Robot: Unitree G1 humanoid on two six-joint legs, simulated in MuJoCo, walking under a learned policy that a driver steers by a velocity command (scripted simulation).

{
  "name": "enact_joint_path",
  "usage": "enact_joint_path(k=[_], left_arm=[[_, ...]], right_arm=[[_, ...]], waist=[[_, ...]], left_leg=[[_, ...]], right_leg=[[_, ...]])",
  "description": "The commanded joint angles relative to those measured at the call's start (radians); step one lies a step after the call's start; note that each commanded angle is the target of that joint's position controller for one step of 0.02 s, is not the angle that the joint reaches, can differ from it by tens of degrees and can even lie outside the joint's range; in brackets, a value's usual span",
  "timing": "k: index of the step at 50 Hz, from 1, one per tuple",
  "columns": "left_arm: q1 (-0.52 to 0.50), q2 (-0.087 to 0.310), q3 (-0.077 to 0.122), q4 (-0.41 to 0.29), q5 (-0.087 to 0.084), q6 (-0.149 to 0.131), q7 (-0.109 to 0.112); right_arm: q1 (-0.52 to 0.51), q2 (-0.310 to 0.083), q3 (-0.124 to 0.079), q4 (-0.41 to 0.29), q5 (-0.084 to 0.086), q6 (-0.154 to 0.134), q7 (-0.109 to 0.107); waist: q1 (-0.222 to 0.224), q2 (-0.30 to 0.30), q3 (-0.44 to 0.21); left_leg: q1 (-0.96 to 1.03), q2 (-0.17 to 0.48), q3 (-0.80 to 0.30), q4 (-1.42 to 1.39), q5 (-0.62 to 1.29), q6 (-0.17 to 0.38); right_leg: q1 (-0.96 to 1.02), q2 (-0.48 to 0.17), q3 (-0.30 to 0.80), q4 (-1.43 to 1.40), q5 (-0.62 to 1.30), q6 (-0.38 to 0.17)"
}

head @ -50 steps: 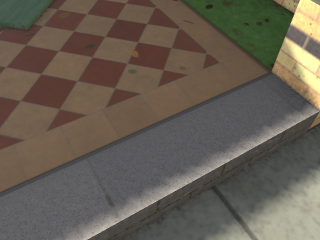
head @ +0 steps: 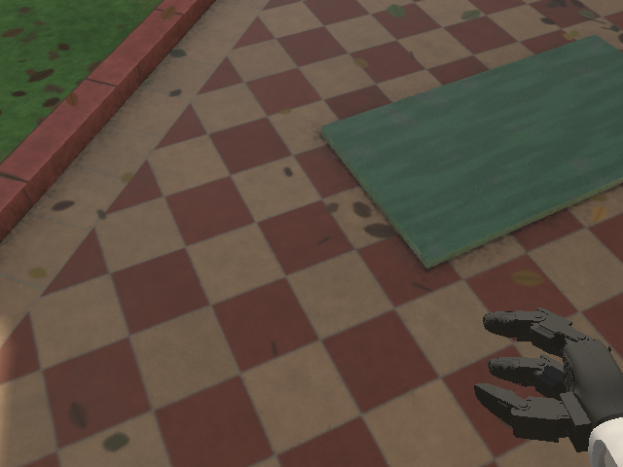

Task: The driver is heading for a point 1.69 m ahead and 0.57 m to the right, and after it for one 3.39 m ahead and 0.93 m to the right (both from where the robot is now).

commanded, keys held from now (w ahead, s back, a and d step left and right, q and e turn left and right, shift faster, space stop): w+e+shift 0.90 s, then w+shift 0.08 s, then w+q+shift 0.02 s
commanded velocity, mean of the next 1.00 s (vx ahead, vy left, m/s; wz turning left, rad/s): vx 1.00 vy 0.00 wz -0.69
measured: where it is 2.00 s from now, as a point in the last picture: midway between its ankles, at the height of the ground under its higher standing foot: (597, 104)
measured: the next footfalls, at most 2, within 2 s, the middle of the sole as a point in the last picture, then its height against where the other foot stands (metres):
left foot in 0.08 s outside the picture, level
right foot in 0.52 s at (414, 374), level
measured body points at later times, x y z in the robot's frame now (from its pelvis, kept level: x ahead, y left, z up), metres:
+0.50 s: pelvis +0.49 -0.06 -0.02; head +0.52 -0.06 +0.42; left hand +0.75 +0.12 -0.11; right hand +0.39 -0.30 -0.16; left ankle +0.23 +0.07 -0.70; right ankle +0.66 -0.14 -0.71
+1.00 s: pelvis +0.93 -0.21 +0.01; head +0.96 -0.24 +0.46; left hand +1.16 +0.01 -0.10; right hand +0.96 -0.53 -0.06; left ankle +1.12 -0.16 -0.69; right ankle +0.73 -0.15 -0.63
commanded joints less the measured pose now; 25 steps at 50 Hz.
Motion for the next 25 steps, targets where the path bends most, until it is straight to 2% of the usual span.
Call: enact_joint_path(k=[1, 2, 3, 4, 5, 6, 7, 8, 9, 10, 11, 12, 13, 14, 15, 16, 17, 19, 20, 21, 22, 23, 24, 25], left_arm=[[-0.058, 0.217, 0.036, -0.090, -0.002, 0.007, 0.013], [-0.060, 0.248, 0.045, -0.090, 0.002, 0.024, 0.018], [-0.087, 0.266, 0.055, -0.102, -0.003, 0.040, 0.020], [-0.094, 0.211, 0.051, -0.123, -0.006, 0.048, 0.024], [-0.036, 0.005, 0.010, -0.190, -0.007, 0.043, -0.004], [-0.049, 0.051, 0.014, -0.244, -0.051, 0.037, 0.002], [-0.163, 0.088, 0.020, -0.252, -0.042, 0.034, 0.006], [-0.194, 0.076, 0.012, -0.248, -0.035, 0.032, -0.002], [-0.196, 0.067, 0.010, -0.232, -0.028, 0.042, -0.010], [-0.160, 0.055, 0.008, -0.216, -0.019, 0.059, -0.021], [-0.146, 0.039, 0.005, -0.214, -0.011, 0.075, -0.032], [-0.170, 0.035, 0.007, -0.218, -0.004, 0.090, -0.039], [-0.220, 0.028, 0.006, -0.236, 0.004, 0.104, -0.045], [-0.261, 0.026, 0.005, -0.245, 0.006, 0.112, -0.051], [-0.319, 0.012, -0.004, -0.283, 0.007, 0.111, -0.056], [-0.369, 0.012, -0.008, -0.298, 0.002, 0.108, -0.059], [-0.405, 0.013, -0.013, -0.310, 0.001, 0.105, -0.062], [-0.445, 0.025, -0.018, -0.312, -0.013, 0.102, -0.076], [-0.483, 0.017, -0.026, -0.340, -0.005, 0.097, -0.083], [-0.496, 0.031, -0.026, -0.343, 0.000, 0.094, -0.085], [-0.455, 0.049, -0.020, -0.330, 0.004, 0.093, -0.084], [-0.354, 0.090, -0.006, -0.301, 0.000, 0.094, -0.079], [-0.166, 0.143, 0.016, -0.251, 0.000, 0.094, -0.073], [0.076, 0.194, 0.046, -0.180, -0.001, 0.095, -0.060]], right_arm=[[0.136, -0.093, -0.037, 0.035, -0.016, -0.006, -0.001], [0.258, -0.120, -0.051, 0.064, -0.022, -0.007, -0.016], [0.431, -0.142, -0.066, 0.119, -0.022, -0.011, -0.029], [0.523, -0.186, -0.085, 0.160, -0.045, -0.020, -0.043], [0.483, -0.269, -0.094, 0.152, -0.072, -0.032, -0.057], [0.504, -0.275, -0.103, 0.137, -0.053, -0.040, -0.063], [0.484, -0.207, -0.092, 0.165, -0.038, -0.050, -0.065], [0.450, -0.162, -0.079, 0.185, -0.028, -0.063, -0.063], [0.427, -0.140, -0.073, 0.197, -0.033, -0.075, -0.063], [0.428, -0.115, -0.062, 0.209, -0.027, -0.083, -0.070], [0.445, -0.099, -0.055, 0.231, -0.017, -0.090, -0.071], [0.460, -0.088, -0.050, 0.251, -0.006, -0.099, -0.069], [0.476, -0.088, -0.048, 0.266, 0.006, -0.106, -0.068], [0.481, -0.087, -0.045, 0.277, 0.008, -0.109, -0.067], [0.501, -0.096, -0.043, 0.283, 0.008, -0.116, -0.064], [0.498, -0.086, -0.039, 0.294, 0.005, -0.118, -0.063], [0.495, -0.089, -0.038, 0.300, 0.003, -0.120, -0.065], [0.467, -0.103, -0.034, 0.298, 0.002, -0.118, -0.078], [0.493, -0.136, -0.036, 0.303, 0.010, -0.123, -0.083], [0.520, -0.165, -0.041, 0.313, 0.013, -0.123, -0.093], [0.526, -0.200, -0.049, 0.314, 0.014, -0.116, -0.106], [0.500, -0.236, -0.061, 0.301, 0.007, -0.101, -0.119], [0.450, -0.271, -0.072, 0.283, -0.002, -0.079, -0.127], [0.373, -0.294, -0.082, 0.255, -0.010, -0.060, -0.129]], waist=[[-0.148, -0.119, 0.007], [-0.220, -0.157, -0.052], [-0.303, -0.157, -0.120], [-0.328, -0.148, -0.185], [-0.171, 0.120, -0.265], [-0.190, 0.140, -0.391], [-0.186, 0.025, -0.232], [-0.156, -0.004, -0.097], [-0.121, -0.032, -0.044], [-0.091, -0.019, -0.017], [-0.071, 0.021, 0.001], [-0.060, 0.030, 0.032], [-0.059, 0.044, 0.073], [-0.065, 0.028, 0.089], [-0.069, 0.073, 0.112], [-0.068, 0.080, 0.141], [-0.068, 0.089, 0.152], [-0.068, 0.041, 0.138], [-0.064, 0.055, 0.160], [-0.065, 0.061, 0.139], [-0.037, 0.092, 0.102], [0.021, 0.122, 0.028], [0.121, 0.133, -0.066], [0.235, 0.126, -0.163]], left_leg=[[0.449, -0.103, 0.107, -0.212, -0.109, 0.025], [0.565, -0.105, 0.076, -0.261, -0.169, 0.043], [0.753, -0.075, 0.040, -0.395, -0.129, 0.053], [1.011, 0.042, -0.109, -0.353, -0.232, 0.059], [1.251, 0.327, -0.445, -0.294, -0.297, 0.041], [1.251, 0.436, -0.773, -0.473, -0.326, 0.093], [1.104, 0.386, -0.660, -0.541, -0.364, 0.075], [0.944, 0.354, -0.546, -0.580, -0.321, 0.062], [0.849, 0.315, -0.453, -0.613, -0.263, 0.031], [0.788, 0.285, -0.358, -0.646, -0.214, 0.010], [0.742, 0.274, -0.299, -0.665, -0.159, -0.004], [0.733, 0.261, -0.242, -0.683, -0.101, -0.018], [0.729, 0.255, -0.179, -0.704, -0.026, -0.031], [0.734, 0.223, -0.094, -0.725, 0.051, -0.058], [0.710, 0.225, -0.040, -0.737, 0.165, -0.064], [0.707, 0.191, 0.034, -0.750, 0.261, -0.081], [0.707, 0.169, 0.090, -0.759, 0.304, -0.095], [0.723, 0.123, 0.187, -0.782, 0.436, -0.136], [0.726, 0.153, 0.203, -0.760, 0.625, -0.147], [0.788, 0.172, 0.206, -0.716, 0.835, -0.153], [0.836, 0.187, 0.207, -0.645, 0.957, -0.157], [0.872, 0.206, 0.193, -0.532, 1.074, -0.157], [0.861, 0.224, 0.180, -0.299, 1.160, -0.150], [0.768, 0.227, 0.153, 0.018, 1.103, -0.137]], right_leg=[[-0.085, -0.184, 0.054, 0.071, 1.252, -0.164], [-0.052, -0.203, 0.082, 0.263, 1.373, -0.162], [-0.101, -0.183, 0.087, 0.503, 1.336, -0.158], [-0.349, -0.135, 0.146, 0.817, 0.956, -0.165], [-0.714, 0.011, 0.212, 1.146, -0.122, -0.159], [-0.847, 0.057, 0.358, 1.309, -0.042, -0.164], [-0.902, 0.008, 0.361, 1.295, 0.088, -0.163], [-0.899, -0.021, 0.351, 1.246, 0.141, -0.157], [-0.875, -0.048, 0.357, 1.213, 0.162, -0.148], [-0.848, -0.063, 0.355, 1.194, 0.174, -0.140], [-0.837, -0.077, 0.351, 1.175, 0.176, -0.133], [-0.872, -0.088, 0.347, 1.163, 0.172, -0.130], [-0.927, -0.100, 0.335, 1.143, 0.173, -0.123], [-0.964, -0.092, 0.309, 1.135, 0.203, -0.123], [-0.972, -0.095, 0.288, 1.078, 0.248, -0.123], [-0.979, -0.082, 0.258, 1.020, 0.296, -0.128], [-0.964, -0.073, 0.233, 0.946, 0.354, -0.135], [-0.865, -0.020, 0.146, 0.770, 0.443, -0.162], [-0.805, -0.004, 0.104, 0.656, 0.475, -0.181], [-0.753, 0.047, 0.053, 0.607, 0.487, -0.197], [-0.684, 0.081, 0.039, 0.571, 0.490, -0.212], [-0.572, 0.124, 0.032, 0.563, 0.449, -0.222], [-0.387, 0.163, 0.053, 0.566, 0.400, -0.242], [-0.144, 0.161, 0.130, 0.535, 0.357, -0.280]])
